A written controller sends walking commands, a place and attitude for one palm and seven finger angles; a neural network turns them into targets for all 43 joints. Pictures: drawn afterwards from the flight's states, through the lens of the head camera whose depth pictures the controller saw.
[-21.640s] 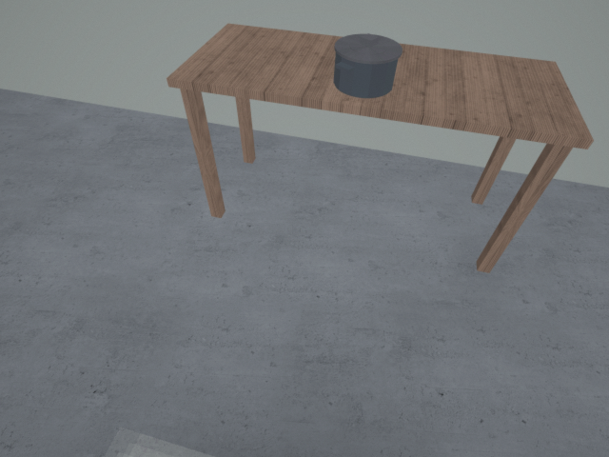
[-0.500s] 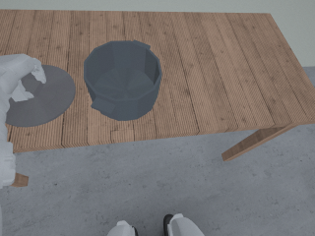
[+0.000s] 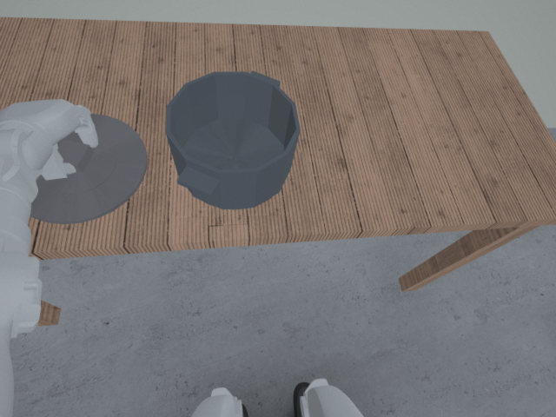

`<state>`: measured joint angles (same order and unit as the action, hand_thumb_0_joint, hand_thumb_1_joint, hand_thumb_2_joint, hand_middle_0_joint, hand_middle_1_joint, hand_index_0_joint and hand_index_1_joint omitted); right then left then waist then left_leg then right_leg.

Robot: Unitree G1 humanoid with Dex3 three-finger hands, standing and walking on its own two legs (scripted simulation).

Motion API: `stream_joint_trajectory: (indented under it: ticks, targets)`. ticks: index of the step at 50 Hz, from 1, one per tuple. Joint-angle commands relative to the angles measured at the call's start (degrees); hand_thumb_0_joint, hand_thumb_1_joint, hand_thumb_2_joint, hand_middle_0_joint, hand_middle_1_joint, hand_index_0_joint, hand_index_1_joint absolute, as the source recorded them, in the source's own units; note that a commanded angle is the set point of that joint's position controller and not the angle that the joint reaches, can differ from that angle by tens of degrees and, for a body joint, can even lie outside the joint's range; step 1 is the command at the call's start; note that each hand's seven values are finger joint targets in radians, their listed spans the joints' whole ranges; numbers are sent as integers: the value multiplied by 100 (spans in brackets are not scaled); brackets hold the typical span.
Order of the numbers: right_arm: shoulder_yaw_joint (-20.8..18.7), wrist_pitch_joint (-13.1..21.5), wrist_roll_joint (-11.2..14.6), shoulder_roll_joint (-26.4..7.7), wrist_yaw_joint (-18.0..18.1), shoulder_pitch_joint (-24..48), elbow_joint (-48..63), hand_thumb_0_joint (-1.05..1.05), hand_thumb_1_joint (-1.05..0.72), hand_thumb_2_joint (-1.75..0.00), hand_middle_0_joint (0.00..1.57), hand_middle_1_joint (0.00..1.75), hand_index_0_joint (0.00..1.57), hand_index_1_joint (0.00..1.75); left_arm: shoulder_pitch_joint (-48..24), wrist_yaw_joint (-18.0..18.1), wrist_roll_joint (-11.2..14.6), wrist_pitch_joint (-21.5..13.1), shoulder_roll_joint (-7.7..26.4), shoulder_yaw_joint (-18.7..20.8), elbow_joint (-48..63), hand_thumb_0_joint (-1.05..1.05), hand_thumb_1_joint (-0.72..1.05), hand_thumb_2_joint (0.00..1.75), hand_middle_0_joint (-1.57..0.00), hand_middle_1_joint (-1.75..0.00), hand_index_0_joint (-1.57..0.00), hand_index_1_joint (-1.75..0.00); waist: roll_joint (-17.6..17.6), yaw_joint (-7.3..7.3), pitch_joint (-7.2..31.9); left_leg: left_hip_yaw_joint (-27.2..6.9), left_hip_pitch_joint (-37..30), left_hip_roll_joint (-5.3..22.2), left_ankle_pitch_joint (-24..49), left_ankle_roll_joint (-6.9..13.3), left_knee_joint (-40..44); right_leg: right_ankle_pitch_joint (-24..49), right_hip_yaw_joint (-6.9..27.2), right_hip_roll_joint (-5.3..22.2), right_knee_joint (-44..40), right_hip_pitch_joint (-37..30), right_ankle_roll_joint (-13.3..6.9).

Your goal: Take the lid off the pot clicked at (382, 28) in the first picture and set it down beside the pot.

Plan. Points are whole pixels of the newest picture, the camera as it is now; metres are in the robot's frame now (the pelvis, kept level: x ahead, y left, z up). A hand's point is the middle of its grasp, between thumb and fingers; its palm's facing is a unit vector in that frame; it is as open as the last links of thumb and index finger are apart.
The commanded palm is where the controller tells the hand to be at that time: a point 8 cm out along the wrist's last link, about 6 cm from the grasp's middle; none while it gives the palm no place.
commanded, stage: open the fingers wide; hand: left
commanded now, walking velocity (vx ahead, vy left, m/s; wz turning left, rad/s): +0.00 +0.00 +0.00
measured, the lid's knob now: (73, 156) +0.51 +0.29 -0.02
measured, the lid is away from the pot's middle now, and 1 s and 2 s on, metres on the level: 0.25 0.25 0.25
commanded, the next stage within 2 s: raise the empty hand in 0.62 s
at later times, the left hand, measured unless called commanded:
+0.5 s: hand (64, 156) +0.49 +0.28 +0.02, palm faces -0.47 -0.09 -0.88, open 10.6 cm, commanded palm +0.51 +0.26 +0.07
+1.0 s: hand (46, 147) +0.48 +0.29 +0.05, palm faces -0.44 -0.09 -0.90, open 11.0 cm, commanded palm +0.51 +0.27 +0.10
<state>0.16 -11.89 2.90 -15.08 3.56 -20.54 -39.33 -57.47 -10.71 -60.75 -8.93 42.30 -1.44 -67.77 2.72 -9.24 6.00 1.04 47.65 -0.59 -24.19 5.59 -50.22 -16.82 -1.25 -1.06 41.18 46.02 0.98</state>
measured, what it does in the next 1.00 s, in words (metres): stands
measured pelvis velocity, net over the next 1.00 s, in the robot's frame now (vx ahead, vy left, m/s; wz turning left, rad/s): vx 0.01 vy -0.01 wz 0.00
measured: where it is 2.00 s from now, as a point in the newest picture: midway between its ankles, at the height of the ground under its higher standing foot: outside the picture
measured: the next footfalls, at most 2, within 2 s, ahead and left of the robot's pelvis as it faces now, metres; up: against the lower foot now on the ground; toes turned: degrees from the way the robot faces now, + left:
none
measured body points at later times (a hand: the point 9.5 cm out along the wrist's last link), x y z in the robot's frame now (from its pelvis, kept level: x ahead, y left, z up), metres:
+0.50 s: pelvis +0.00 -0.01 +0.00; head +0.13 +0.02 +0.43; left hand +0.51 +0.28 +0.07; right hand -0.04 -0.28 -0.11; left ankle -0.02 +0.05 -0.70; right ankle +0.02 -0.16 -0.70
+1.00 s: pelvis +0.01 -0.01 +0.01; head +0.12 +0.01 +0.44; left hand +0.50 +0.29 +0.10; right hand -0.01 -0.29 -0.11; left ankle -0.02 +0.05 -0.70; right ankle +0.02 -0.16 -0.70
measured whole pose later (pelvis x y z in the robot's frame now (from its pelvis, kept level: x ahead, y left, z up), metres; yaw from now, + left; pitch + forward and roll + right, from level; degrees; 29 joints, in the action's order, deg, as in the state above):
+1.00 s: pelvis +0.01 -0.01 +0.01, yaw +0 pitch +20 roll -5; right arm 0.4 -11.8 3.7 -15.2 3.8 -20.9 -39.7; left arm -56.7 -12.8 -59.3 -8.6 44.3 -1.1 -66.7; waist 2.5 -8.7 6.3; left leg 1.0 44.6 -0.1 -23.9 4.7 -48.1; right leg -16.6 -1.1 -1.6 39.7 43.4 1.4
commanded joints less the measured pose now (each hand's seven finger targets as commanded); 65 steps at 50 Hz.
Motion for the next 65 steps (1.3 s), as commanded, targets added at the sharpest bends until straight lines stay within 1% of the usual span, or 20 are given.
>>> stream_joint_trajectory:
  ticks: [1,3,8,11,15,20,22,26,28,31,33,36,39,44,48,52,54,57,60,65]
  targets:
    - [-322,-9,-16,-1135,85,-1092,103,0,-90,-90,20,30,20,30,-2395,210,185,136,1306,103,538,0,27,70,-55,-98,-51,-96,616,-142,2444,-535,-2849,192,3575,-421,423,986,-373,-327,-217,-34,-367]
    - [-321,2,7,-1189,81,-1082,49,0,-90,-90,20,30,20,30,-2698,175,182,164,1139,-94,643,0,24,69,-52,-96,-49,-95,596,-200,2235,-530,-2688,201,3117,-360,478,803,-368,-294,-225,107,-378]
    - [-303,35,-30,-1157,132,-1169,131,0,-90,-90,20,30,20,30,-2701,189,53,31,1897,465,1005,0,15,65,-45,-94,-43,-93,1030,-50,2897,-543,-3105,179,3751,-456,386,1068,-340,-318,-141,-144,-420]
    - [-300,35,-17,-1142,109,-1129,98,0,-90,-90,20,30,20,30,-2713,184,84,111,1485,135,797,0,10,62,-40,-93,-39,-92,945,-119,2549,-513,-2876,189,3403,-428,428,903,-366,-324,-181,-5,-394]
    - [-328,38,-41,-1143,123,-1217,127,0,-90,-90,20,30,20,30,-2815,200,66,89,1819,407,1128,0,3,59,-34,-91,-34,-91,1008,-78,2987,-500,-3053,179,3561,-406,422,1100,-320,-330,-194,-276,-395]
    - [-308,30,-6,-1145,106,-1187,61,0,-90,-90,20,30,20,30,-2452,138,132,132,1444,158,549,0,2,59,-33,-90,-33,-90,723,-144,2414,-454,-2750,179,3364,-375,411,953,-364,-351,-214,-28,-382]
    - [-295,20,-2,-1162,111,-1202,110,0,-90,-90,20,30,20,30,-2534,149,100,107,1830,391,809,0,2,59,-33,-90,-33,-90,818,-63,2595,-415,-2690,150,3266,-354,451,1027,-312,-335,-208,-266,-401]
    - [-337,22,-30,-1124,126,-1205,104,0,-90,-90,20,30,20,30,-2640,139,83,7,1754,372,1201,0,2,58,-33,-90,-33,-90,1085,-46,2923,-449,-3096,179,3785,-415,408,1212,-321,-339,-203,-287,-408]
    - [-332,17,-19,-1137,122,-1208,97,0,-90,-90,20,30,20,30,-2481,119,134,-31,1749,409,1106,0,2,58,-32,-91,-32,-91,998,-40,2859,-476,-3119,204,4001,-435,388,1255,-340,-335,-194,-233,-406]
    - [-300,-2,-1,-1150,113,-1148,86,0,-90,-90,20,30,20,30,-2357,114,169,48,1644,288,686,0,2,57,-32,-91,-32,-91,705,-105,2429,-355,-2628,151,3336,-331,409,1106,-318,-340,-221,-245,-380]
    - [-282,11,7,-1169,144,-1142,113,0,-90,-90,20,30,20,30,-2427,124,151,14,1833,385,747,0,2,57,-32,-91,-32,-91,569,-85,2489,-311,-2424,111,3027,-254,446,1133,-281,-319,-210,-423,-393]
    - [-311,23,-11,-1137,137,-1149,99,0,-90,-90,20,30,20,30,-2547,120,119,-27,1689,284,1024,0,3,57,-32,-91,-32,-91,1002,-85,2680,-357,-2854,141,3462,-333,416,1204,-292,-326,-219,-288,-405]
    - [-341,9,-33,-1113,149,-1138,147,0,-90,-90,20,30,20,30,-2630,115,144,-136,2178,691,1601,0,3,57,-32,-91,-32,-91,1261,36,3229,-393,-3354,172,4066,-409,408,1463,-269,-323,-235,-556,-401]
    - [-298,13,33,-1136,126,-1059,93,0,-90,-90,20,30,20,30,-2328,89,252,17,1849,433,931,0,3,57,-32,-91,-32,-91,762,-22,2506,-304,-2854,147,3512,-317,505,1330,-292,-306,-330,-513,-365]
    - [-324,34,43,-1112,112,-1026,137,0,-90,-90,20,30,20,30,-2527,-33,248,-2,1751,328,1335,0,3,57,-32,-91,-32,-91,1078,61,2775,-331,-3182,136,3816,-358,606,1475,-277,-288,-396,-674,-412]
    - [-324,19,74,-1126,121,-994,134,0,-90,-90,20,30,20,30,-2402,-169,339,-18,1923,461,1252,0,3,57,-32,-91,-32,-91,667,61,2657,-330,-3115,128,3611,-308,691,1463,-261,-291,-500,-902,-369]
    - [-300,45,81,-1137,138,-966,112,0,-90,-90,20,30,20,30,-2441,-227,383,-27,1741,287,1060,0,3,57,-32,-91,-32,-91,553,9,2368,-293,-2943,111,3346,-268,762,1375,-270,-277,-540,-872,-367]
    - [-302,80,105,-1142,149,-949,112,0,-90,-90,20,30,20,30,-2539,-227,340,-20,1691,211,1060,0,3,57,-32,-91,-32,-91,572,7,2215,-303,-2958,111,3075,-255,865,1193,-269,-269,-611,-804,-377]
    - [-311,108,92,-1133,176,-961,138,0,-90,-90,20,30,20,30,-2751,-233,282,-76,1971,380,1366,0,3,57,-32,-91,-32,-91,838,74,2529,-327,-3242,119,3279,-301,908,1263,-244,-247,-634,-940,-390]
    - [-286,165,114,-1140,182,-939,148,0,-90,-90,20,30,20,30,-2685,-299,369,-41,1970,354,1176,0,3,57,-32,-91,-32,-91,580,88,2363,-270,-3041,93,3153,-251,1007,1437,-220,-225,-713,-1210,-375]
